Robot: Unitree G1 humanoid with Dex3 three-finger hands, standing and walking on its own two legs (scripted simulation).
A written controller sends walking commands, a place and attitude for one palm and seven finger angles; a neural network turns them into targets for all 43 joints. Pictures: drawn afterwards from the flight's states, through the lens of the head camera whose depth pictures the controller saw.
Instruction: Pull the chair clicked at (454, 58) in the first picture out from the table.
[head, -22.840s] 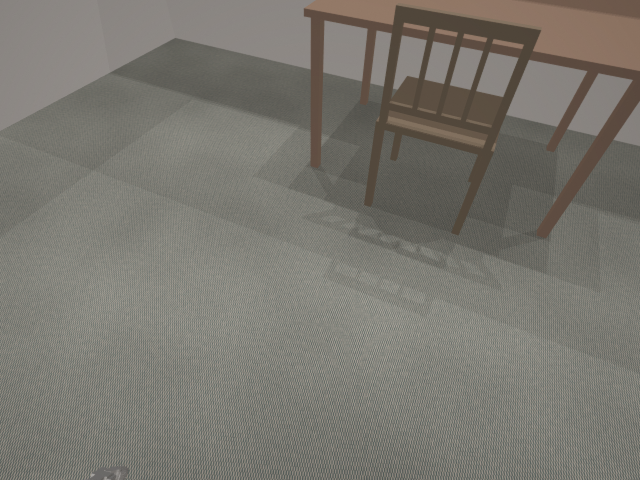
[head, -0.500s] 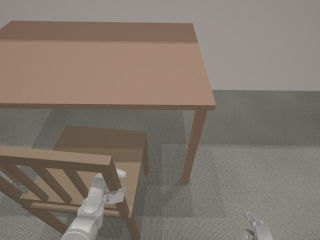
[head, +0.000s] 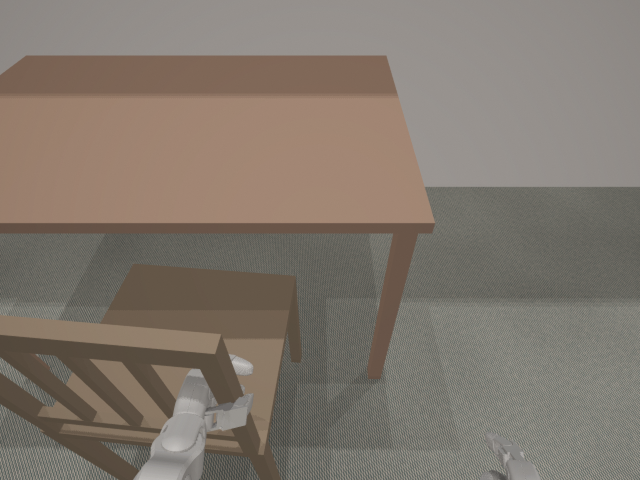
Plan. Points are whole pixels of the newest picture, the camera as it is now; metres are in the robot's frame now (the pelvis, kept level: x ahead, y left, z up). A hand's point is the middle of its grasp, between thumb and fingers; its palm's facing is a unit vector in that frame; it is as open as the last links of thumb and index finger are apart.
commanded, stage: open the thumb and straighten the fingers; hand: left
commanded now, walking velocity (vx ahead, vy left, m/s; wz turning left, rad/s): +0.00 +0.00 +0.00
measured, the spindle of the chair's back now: (105, 390) +0.27 +0.35 -0.11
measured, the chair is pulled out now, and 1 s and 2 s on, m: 0.17 0.17 0.17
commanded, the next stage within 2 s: draw the fingers out of the gap in 0.76 s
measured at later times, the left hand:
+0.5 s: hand (236, 395) +0.25 +0.14 -0.07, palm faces +0.00 -0.99 -0.14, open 13.9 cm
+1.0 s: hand (234, 401) +0.25 +0.14 -0.08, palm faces +0.00 -0.99 -0.13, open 17.4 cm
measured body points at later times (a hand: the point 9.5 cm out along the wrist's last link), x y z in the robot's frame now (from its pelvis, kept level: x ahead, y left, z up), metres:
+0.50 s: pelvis -0.03 +0.00 -0.04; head -0.01 -0.01 +0.41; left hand +0.25 +0.19 -0.06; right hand +0.12 -0.24 -0.14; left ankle -0.01 +0.12 -0.74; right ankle -0.01 -0.10 -0.74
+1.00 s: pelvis -0.02 +0.00 -0.05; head +0.00 -0.01 +0.40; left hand +0.24 +0.19 -0.07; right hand +0.13 -0.25 -0.14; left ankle -0.01 +0.12 -0.74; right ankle -0.01 -0.10 -0.74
